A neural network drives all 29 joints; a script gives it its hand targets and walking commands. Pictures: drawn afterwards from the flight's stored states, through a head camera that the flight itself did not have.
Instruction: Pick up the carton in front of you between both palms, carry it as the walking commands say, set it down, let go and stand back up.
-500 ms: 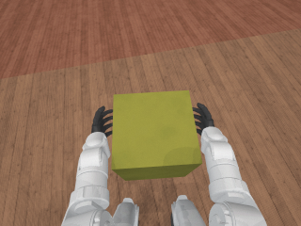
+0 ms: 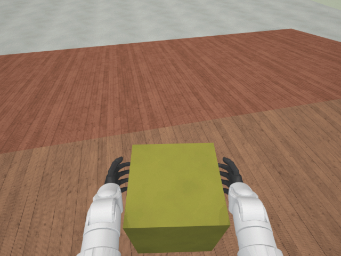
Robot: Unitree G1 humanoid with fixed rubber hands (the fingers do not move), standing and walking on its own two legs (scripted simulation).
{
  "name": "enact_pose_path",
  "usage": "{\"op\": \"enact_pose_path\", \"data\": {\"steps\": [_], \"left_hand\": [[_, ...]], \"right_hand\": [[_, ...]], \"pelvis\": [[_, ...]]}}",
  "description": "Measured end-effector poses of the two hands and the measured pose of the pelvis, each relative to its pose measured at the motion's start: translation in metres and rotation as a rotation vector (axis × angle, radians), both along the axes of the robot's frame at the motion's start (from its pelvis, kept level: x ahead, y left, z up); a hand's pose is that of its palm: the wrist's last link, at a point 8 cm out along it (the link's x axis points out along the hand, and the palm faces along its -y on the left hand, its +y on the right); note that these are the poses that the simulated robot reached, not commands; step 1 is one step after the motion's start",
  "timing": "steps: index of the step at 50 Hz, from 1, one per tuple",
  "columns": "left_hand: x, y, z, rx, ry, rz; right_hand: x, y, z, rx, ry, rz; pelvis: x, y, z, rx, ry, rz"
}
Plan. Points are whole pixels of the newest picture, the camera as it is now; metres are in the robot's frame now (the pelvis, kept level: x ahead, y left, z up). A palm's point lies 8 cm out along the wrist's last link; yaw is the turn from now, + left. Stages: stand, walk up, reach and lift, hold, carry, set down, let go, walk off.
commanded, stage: reach and lift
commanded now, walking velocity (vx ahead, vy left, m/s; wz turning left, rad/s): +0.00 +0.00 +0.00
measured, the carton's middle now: (174, 200) +0.30 +0.00 -0.06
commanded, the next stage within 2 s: hold in 1.04 s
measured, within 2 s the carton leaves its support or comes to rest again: neither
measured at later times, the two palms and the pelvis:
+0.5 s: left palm (112, 185) +0.30 +0.15 +0.04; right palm (238, 184) +0.29 -0.15 +0.03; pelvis -0.01 -0.01 +0.01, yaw +0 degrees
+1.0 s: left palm (111, 182) +0.30 +0.15 +0.05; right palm (238, 182) +0.29 -0.15 +0.04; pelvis +0.01 +0.00 +0.01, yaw +0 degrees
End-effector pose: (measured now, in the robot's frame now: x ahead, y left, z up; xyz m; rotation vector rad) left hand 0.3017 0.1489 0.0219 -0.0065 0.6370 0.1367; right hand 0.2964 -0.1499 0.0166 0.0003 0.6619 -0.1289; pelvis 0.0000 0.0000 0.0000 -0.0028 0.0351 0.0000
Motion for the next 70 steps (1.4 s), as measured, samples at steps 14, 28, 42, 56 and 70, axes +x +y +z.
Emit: {"op": "enact_pose_path", "data": {"steps": [14,28,42,56,70], "left_hand": [[-0.010,-0.002,0.010,0.006,0.030,-0.005],[-0.003,-0.004,0.018,0.020,0.019,-0.006],[-0.001,-0.002,0.023,0.037,0.027,-0.022],[-0.006,-0.001,0.034,0.036,0.007,-0.026],[-0.019,-0.001,0.040,0.027,0.018,-0.016]], "right_hand": [[-0.011,-0.002,0.011,-0.004,0.030,0.001],[-0.001,-0.004,0.019,-0.014,0.019,0.015],[0.000,-0.002,0.024,-0.035,0.026,0.028],[-0.005,-0.001,0.035,-0.034,0.007,0.021],[-0.017,-0.001,0.042,-0.026,0.018,0.020]], "pelvis": [[-0.013,-0.002,0.004,0.002,-0.107,-0.001],[-0.006,-0.006,0.008,0.002,-0.115,0.002],[0.008,-0.005,0.012,0.001,-0.125,0.003],[0.006,-0.002,0.012,0.001,-0.145,0.000],[-0.006,-0.003,0.011,0.002,-0.183,0.000]]}}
